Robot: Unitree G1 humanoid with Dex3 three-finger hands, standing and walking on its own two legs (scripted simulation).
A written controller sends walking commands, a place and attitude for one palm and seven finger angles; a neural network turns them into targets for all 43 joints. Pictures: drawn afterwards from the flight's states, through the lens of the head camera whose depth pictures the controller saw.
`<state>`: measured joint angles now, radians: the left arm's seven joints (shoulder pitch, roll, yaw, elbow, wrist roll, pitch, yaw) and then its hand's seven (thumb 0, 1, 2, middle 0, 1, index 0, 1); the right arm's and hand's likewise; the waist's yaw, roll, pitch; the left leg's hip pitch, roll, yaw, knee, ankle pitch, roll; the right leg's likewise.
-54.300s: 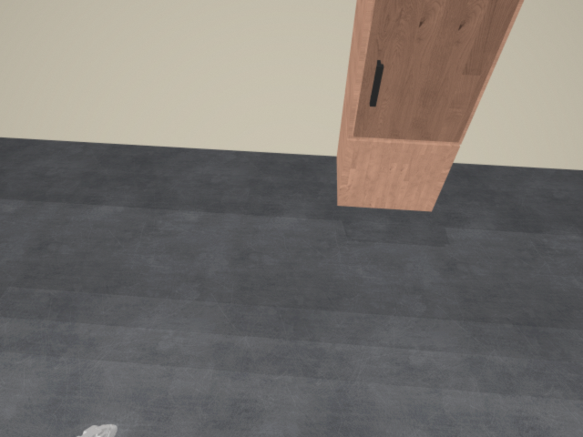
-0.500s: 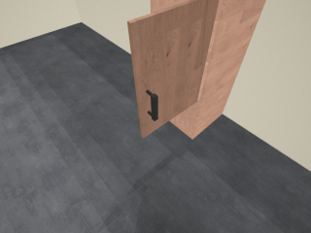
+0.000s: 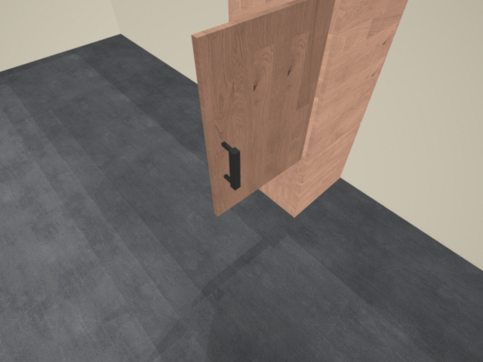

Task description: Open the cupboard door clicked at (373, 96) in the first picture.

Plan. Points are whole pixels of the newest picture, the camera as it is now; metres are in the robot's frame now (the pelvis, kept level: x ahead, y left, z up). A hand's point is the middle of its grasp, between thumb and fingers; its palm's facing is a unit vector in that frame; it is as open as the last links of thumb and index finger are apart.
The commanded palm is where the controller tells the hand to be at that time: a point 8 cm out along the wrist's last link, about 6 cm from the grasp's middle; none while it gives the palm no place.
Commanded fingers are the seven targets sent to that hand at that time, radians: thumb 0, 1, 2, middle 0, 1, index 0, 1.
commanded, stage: look to check the result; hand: left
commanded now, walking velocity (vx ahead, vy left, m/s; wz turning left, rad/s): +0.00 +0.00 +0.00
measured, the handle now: (230, 166) +0.62 +0.07 -0.11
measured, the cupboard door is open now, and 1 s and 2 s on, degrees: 88 88 88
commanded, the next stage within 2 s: stand and wait in 0.42 s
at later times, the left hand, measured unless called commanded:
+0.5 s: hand out of the picture +0.07 +0.21 -0.16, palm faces +0.01 -0.96 -0.29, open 7.4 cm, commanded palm none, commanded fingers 0.00 0.90 0.90 -0.20 -0.30 -0.20 -0.30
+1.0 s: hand out of the picture +0.09 +0.21 -0.16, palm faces +0.00 -0.95 -0.30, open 7.4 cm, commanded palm none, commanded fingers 0.00 0.90 0.90 -0.20 -0.30 -0.20 -0.30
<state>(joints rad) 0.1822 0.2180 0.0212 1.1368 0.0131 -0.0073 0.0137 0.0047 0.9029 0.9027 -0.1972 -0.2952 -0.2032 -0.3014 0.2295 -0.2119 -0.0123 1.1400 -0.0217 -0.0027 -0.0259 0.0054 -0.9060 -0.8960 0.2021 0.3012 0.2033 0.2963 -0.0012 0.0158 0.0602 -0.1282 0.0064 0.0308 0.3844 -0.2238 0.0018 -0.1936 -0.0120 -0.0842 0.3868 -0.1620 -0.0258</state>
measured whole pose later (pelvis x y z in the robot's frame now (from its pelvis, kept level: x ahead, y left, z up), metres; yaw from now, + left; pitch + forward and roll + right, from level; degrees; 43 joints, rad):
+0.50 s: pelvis +0.02 -0.01 +0.00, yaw +0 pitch -1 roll +0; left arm 0.13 0.25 0.02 1.14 0.01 -0.02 0.01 0.01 0.90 0.90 -0.20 -0.30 -0.20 -0.30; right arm 0.15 -0.26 -0.01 1.14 -0.02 0.00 -0.02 0.01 -0.91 -0.90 0.20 0.30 0.20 0.30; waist 0.00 0.03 0.06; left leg -0.09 0.02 0.02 0.33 -0.22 -0.01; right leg -0.16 0.00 -0.09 0.35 -0.17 -0.04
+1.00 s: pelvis +0.03 -0.02 +0.00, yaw +0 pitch -1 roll +0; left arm 0.13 0.26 0.01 1.14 0.01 -0.02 0.01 0.01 0.90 0.90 -0.20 -0.30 -0.20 -0.30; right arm 0.17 -0.27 -0.01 1.14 -0.02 0.00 -0.02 0.01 -0.90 -0.90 0.20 0.30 0.20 0.30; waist 0.00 0.02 0.06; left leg -0.06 0.03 0.02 0.31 -0.23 -0.02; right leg -0.13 0.02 -0.10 0.33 -0.18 -0.05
